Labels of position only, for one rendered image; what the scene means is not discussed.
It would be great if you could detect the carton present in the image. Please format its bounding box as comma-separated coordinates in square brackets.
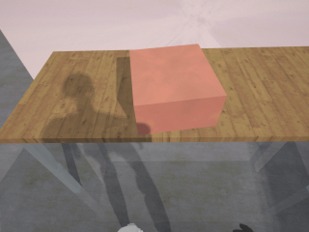
[129, 43, 227, 135]

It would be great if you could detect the table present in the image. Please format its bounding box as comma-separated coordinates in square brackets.
[0, 46, 309, 193]

